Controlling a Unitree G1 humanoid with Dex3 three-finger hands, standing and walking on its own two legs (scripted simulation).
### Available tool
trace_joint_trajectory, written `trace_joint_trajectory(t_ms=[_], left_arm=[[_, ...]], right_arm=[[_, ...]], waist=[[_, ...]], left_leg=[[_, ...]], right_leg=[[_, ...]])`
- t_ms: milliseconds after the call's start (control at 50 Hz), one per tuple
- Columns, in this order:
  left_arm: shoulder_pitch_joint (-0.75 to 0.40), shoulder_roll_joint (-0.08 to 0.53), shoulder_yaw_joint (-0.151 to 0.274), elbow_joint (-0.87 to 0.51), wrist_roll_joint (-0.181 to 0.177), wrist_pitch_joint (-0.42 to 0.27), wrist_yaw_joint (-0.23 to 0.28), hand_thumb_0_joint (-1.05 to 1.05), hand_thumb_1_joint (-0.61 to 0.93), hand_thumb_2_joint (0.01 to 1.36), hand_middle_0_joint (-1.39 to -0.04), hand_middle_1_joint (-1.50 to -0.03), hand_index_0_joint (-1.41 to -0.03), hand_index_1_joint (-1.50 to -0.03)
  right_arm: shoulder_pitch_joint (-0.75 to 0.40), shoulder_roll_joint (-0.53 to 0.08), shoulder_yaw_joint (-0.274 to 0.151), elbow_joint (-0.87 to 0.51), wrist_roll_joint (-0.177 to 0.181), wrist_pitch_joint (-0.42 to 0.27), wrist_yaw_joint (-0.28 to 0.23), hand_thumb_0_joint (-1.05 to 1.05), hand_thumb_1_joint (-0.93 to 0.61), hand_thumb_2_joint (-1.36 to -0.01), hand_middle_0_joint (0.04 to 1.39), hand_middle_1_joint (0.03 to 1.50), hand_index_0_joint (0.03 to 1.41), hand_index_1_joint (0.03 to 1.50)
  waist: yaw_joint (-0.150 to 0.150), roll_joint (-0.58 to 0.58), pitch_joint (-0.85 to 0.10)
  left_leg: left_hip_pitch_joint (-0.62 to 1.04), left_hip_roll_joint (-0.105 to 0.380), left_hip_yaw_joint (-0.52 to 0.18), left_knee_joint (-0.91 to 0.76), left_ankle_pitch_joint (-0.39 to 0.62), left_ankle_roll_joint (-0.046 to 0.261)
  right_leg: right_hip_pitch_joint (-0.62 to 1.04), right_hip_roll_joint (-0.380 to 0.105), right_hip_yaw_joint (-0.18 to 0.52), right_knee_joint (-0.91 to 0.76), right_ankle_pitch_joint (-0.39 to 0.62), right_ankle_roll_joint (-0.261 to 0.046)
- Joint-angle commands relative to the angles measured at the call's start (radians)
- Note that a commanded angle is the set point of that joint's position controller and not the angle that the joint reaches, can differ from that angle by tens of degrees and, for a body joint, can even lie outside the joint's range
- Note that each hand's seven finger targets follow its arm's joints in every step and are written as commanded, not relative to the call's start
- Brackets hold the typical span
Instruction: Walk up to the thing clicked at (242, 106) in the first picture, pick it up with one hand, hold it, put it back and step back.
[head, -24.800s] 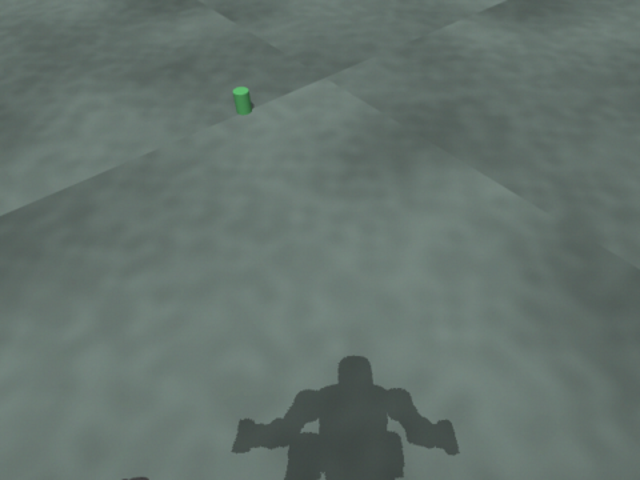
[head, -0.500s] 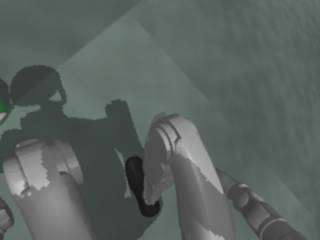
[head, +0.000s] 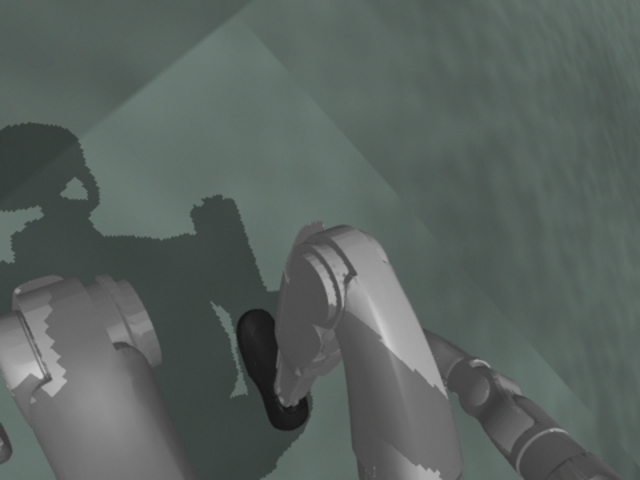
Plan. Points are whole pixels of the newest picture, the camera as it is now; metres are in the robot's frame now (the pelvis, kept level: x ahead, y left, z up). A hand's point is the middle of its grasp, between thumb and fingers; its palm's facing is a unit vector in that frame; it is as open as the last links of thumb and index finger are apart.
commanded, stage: loosen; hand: left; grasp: from the side
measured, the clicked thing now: out of the picture +0.41 +0.29 -0.21
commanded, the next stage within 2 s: open in 0.16 s
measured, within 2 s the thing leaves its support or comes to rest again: rests again in 0.02 s
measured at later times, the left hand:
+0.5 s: hand out of the picture +0.41 +0.30 -0.18, palm faces +0.41 -0.91 +0.02, open 13.4 cm
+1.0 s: hand out of the picture +0.40 +0.35 -0.14, palm faces +0.43 -0.90 -0.01, open 17.0 cm
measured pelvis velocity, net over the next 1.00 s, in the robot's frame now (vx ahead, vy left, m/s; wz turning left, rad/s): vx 0.00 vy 0.00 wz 0.00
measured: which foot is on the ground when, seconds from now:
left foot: down 0.00-1.00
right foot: down 0.00-1.00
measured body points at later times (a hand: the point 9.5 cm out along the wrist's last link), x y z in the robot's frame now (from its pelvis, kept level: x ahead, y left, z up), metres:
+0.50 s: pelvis +0.00 +0.00 +0.00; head +0.22 +0.20 +0.33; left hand +0.38 +0.35 -0.18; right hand +0.18 -0.23 -0.03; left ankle +0.08 +0.12 -0.25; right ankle +0.14 -0.12 -0.25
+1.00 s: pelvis +0.00 +0.00 +0.01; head +0.21 +0.20 +0.34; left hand +0.37 +0.39 -0.13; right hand +0.18 -0.24 -0.03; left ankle +0.08 +0.12 -0.25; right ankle +0.14 -0.12 -0.25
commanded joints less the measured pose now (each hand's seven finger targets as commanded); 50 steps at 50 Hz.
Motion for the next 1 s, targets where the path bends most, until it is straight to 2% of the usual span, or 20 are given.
trace_joint_trajectory(t_ms=[0,80,100,160,220,240,260,300,360,540,560,580,620,700,740,780,880,920,940,980], left_arm=[[-0.176,0.168,0.012,-0.121,-0.009,-0.081,0.001,0.0,0.018,1.221,-1.212,-1.323,-1.222,-1.333],[-0.181,0.169,-0.003,-0.113,-0.003,-0.086,-0.002,0.0,0.017,1.216,-1.208,-1.319,-1.218,-1.328],[-0.193,0.169,-0.005,-0.107,-0.002,-0.088,-0.001,0.0,-0.021,1.136,-1.254,-1.282,-1.268,-1.285],[-0.17,0.19,0.015,-0.131,-0.006,-0.095,0.001,0.0,-0.165,0.896,-1.054,-1.042,-1.076,-1.045],[-0.177,0.169,-0.001,-0.113,-0.005,-0.095,0.0,0.0,-0.25,0.656,-0.955,-0.878,-0.975,-0.865],[-0.188,0.167,-0.006,-0.125,-0.007,-0.095,0.002,0.0,-0.303,0.596,-0.925,-0.839,-0.944,-0.826],[-0.176,0.173,0.002,-0.127,-0.011,-0.094,0.002,0.0,-0.383,0.591,-0.845,-0.759,-0.864,-0.759],[-0.17,0.173,0.001,-0.128,-0.008,-0.092,0.001,0.0,-0.523,0.469,-0.69,-0.626,-0.704,-0.629],[-0.171,0.164,-0.01,-0.123,-0.007,-0.088,0.0,0.0,-0.586,0.342,-0.579,-0.482,-0.58,-0.487],[-0.171,0.166,-0.004,-0.097,-0.01,-0.085,0.005,0.0,-0.611,0.249,-0.43,-0.325,-0.426,-0.334],[-0.172,0.181,-0.002,-0.112,-0.011,-0.087,0.004,0.0,-0.611,0.228,-0.404,-0.303,-0.402,-0.31],[-0.184,0.182,-0.004,-0.107,-0.01,-0.089,0.004,0.0,-0.611,0.213,-0.383,-0.274,-0.378,-0.284],[-0.163,0.167,-0.001,-0.103,-0.012,-0.088,0.003,0.0,-0.611,0.187,-0.357,-0.245,-0.353,-0.253],[-0.188,0.194,0.006,-0.116,-0.011,-0.09,0.002,0.0,-0.559,0.191,-0.218,-0.17,-0.214,-0.178],[-0.185,0.229,0.031,-0.149,-0.015,-0.093,0.0,0.0,-0.565,0.167,-0.186,-0.14,-0.182,-0.147],[-0.178,0.291,0.081,-0.198,-0.011,-0.09,-0.005,0.0,-0.565,0.144,-0.163,-0.111,-0.16,-0.117],[-0.119,0.3,0.116,-0.337,-0.007,-0.025,-0.049,0.0,-0.571,0.117,-0.148,-0.088,-0.144,-0.094],[-0.086,0.263,0.098,-0.421,-0.021,0.02,-0.091,0.0,-0.595,0.104,-0.148,-0.085,-0.145,-0.09],[-0.09,0.22,0.054,-0.469,-0.033,0.045,-0.115,0.0,-0.584,0.09,-0.149,-0.078,-0.145,-0.084],[-0.036,0.145,0.017,-0.484,-0.061,0.112,-0.149,0.0,-0.611,0.074,-0.154,-0.081,-0.153,-0.084]], right_arm=[[0.031,-0.364,-0.116,-0.017,-0.006,0.005,-0.016,0.0,-0.908,-0.907,0.2,0.3,0.199,0.3],[0.022,-0.367,-0.112,-0.016,-0.008,0.004,-0.017,0.0,-0.906,-0.906,0.2,0.3,0.199,0.3],[0.021,-0.367,-0.109,-0.019,-0.01,0.005,-0.017,0.0,-0.92,-0.904,0.2,0.3,0.2,0.3],[0.026,-0.369,-0.11,-0.018,-0.012,0.003,-0.018,0.0,-0.924,-0.899,0.201,0.3,0.2,0.3],[0.019,-0.371,-0.106,-0.018,-0.013,0.003,-0.017,0.0,-0.928,-0.898,0.201,0.3,0.2,0.3],[0.016,-0.372,-0.107,-0.022,-0.012,0.004,-0.017,0.0,-0.928,-0.898,0.201,0.3,0.2,0.3],[0.016,-0.368,-0.106,-0.019,-0.012,0.004,-0.018,0.0,-0.927,-0.904,0.201,0.3,0.2,0.3],[0.015,-0.369,-0.108,-0.021,-0.014,0.005,-0.019,0.0,-0.929,-0.904,0.201,0.3,0.2,0.3],[0.011,-0.369,-0.106,-0.023,-0.013,0.006,-0.019,0.0,-0.93,-0.904,0.201,0.3,0.2,0.3],[0.012,-0.369,-0.101,-0.03,-0.01,0.009,-0.017,0.0,-0.932,-0.906,0.201,0.3,0.2,0.3],[0.011,-0.366,-0.099,-0.029,-0.011,0.007,-0.019,0.0,-0.931,-0.906,0.201,0.3,0.2,0.3],[0.014,-0.368,-0.1,-0.028,-0.01,0.007,-0.018,0.0,-0.93,-0.906,0.201,0.3,0.2,0.3],[0.012,-0.367,-0.1,-0.034,-0.012,0.006,-0.017,0.0,-0.93,-0.906,0.201,0.3,0.2,0.3],[0.01,-0.375,-0.101,-0.035,-0.009,0.008,-0.02,0.0,-0.901,-0.901,0.201,0.301,0.201,0.301],[0.013,-0.369,-0.1,-0.031,-0.009,0.007,-0.022,0.0,-0.903,-0.901,0.202,0.301,0.201,0.301],[0.03,-0.372,-0.104,-0.031,-0.008,0.013,-0.026,0.0,-0.906,-0.902,0.202,0.3,0.201,0.3],[0.061,-0.371,-0.155,-0.034,0.013,0.029,-0.031,0.0,-0.911,-0.903,0.201,0.3,0.201,0.3],[0.081,-0.369,-0.19,-0.04,0.034,0.033,-0.037,0.0,-0.913,-0.903,0.201,0.3,0.2,0.3],[0.083,-0.363,-0.209,-0.044,0.05,0.03,-0.038,0.0,-0.916,-0.904,0.201,0.3,0.2,0.3],[0.103,-0.351,-0.244,-0.041,0.082,0.025,-0.042,0.0,-0.913,-0.902,0.201,0.301,0.201,0.301]], waist=[[-0.102,0.549,-0.567],[-0.109,0.548,-0.536],[-0.117,0.542,-0.536],[-0.096,0.562,-0.561],[-0.11,0.58,-0.539],[-0.112,0.573,-0.535],[-0.106,0.565,-0.545],[-0.1,0.564,-0.543],[-0.108,0.568,-0.534],[-0.11,0.537,-0.509],[-0.102,0.543,-0.521],[-0.111,0.542,-0.516],[-0.104,0.532,-0.534],[-0.109,0.55,-0.51],[-0.088,0.562,-0.549],[-0.071,0.612,-0.588],[-0.028,0.719,-0.648],[-0.009,0.748,-0.696],[-0.008,0.75,-0.707],[0.004,0.694,-0.715]], left_leg=[[0.388,0.054,0.085,-0.336,0.152,-0.028],[0.374,0.056,0.081,-0.335,0.123,-0.026],[0.371,0.055,0.08,-0.335,0.117,-0.026],[0.404,0.058,0.078,-0.338,0.148,-0.03],[0.405,0.06,0.065,-0.347,0.149,-0.036],[0.402,0.06,0.068,-0.349,0.144,-0.035],[0.402,0.059,0.073,-0.34,0.15,-0.031],[0.401,0.059,0.074,-0.341,0.154,-0.032],[0.404,0.061,0.069,-0.344,0.157,-0.033],[0.367,0.059,0.064,-0.35,0.108,-0.028],[0.368,0.057,0.071,-0.341,0.111,-0.024],[0.364,0.057,0.073,-0.34,0.105,-0.023],[0.382,0.06,0.066,-0.344,0.12,-0.027],[0.381,0.063,0.062,-0.356,0.092,-0.027],[0.386,0.061,0.077,-0.341,0.122,-0.024],[0.416,0.063,0.081,-0.349,0.162,-0.031],[0.484,0.064,0.093,-0.403,0.199,-0.045],[0.514,0.062,0.102,-0.426,0.212,-0.049],[0.492,0.055,0.117,-0.43,0.188,-0.043],[0.447,0.046,0.134,-0.432,0.16,-0.033]], right_leg=[[0.277,0.037,-0.095,-0.161,0.194,-0.073],[0.26,0.038,-0.096,-0.163,0.175,-0.072],[0.261,0.038,-0.102,-0.166,0.17,-0.071],[0.274,0.038,-0.098,-0.158,0.191,-0.072],[0.257,0.039,-0.107,-0.147,0.193,-0.074],[0.256,0.038,-0.108,-0.153,0.191,-0.074],[0.271,0.04,-0.102,-0.159,0.197,-0.072],[0.268,0.04,-0.103,-0.16,0.197,-0.073],[0.261,0.039,-0.106,-0.156,0.2,-0.073],[0.253,0.041,-0.112,-0.163,0.163,-0.072],[0.261,0.045,-0.106,-0.17,0.168,-0.072],[0.26,0.043,-0.106,-0.168,0.163,-0.071],[0.266,0.045,-0.109,-0.165,0.172,-0.072],[0.249,0.042,-0.111,-0.167,0.151,-0.072],[0.277,0.045,-0.099,-0.169,0.174,-0.072],[0.3,0.042,-0.094,-0.158,0.198,-0.075],[0.257,0.029,-0.076,-0.144,0.207,-0.085],[0.246,0.024,-0.064,-0.148,0.212,-0.09],[0.236,0.022,-0.054,-0.158,0.202,-0.093],[0.22,0.02,-0.042,-0.181,0.19,-0.093]])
